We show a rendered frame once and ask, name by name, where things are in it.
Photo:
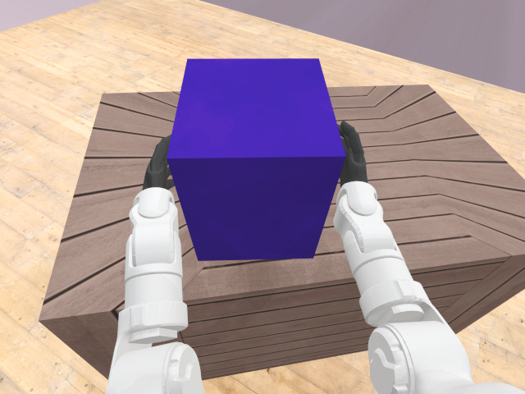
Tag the right robot hand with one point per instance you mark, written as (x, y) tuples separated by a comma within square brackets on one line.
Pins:
[(354, 168)]

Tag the left robot upper arm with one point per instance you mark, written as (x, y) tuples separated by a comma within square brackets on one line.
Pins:
[(171, 368)]

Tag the right robot forearm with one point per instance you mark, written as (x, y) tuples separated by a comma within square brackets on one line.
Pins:
[(388, 292)]

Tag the left robot forearm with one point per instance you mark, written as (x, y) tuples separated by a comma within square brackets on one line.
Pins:
[(154, 308)]

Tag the left robot hand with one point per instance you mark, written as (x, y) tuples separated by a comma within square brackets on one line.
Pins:
[(157, 171)]

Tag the carton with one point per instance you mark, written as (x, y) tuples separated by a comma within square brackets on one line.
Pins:
[(255, 155)]

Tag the right robot upper arm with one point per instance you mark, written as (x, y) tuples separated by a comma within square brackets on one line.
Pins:
[(423, 358)]

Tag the pedestal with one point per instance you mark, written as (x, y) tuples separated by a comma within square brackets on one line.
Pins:
[(455, 207)]

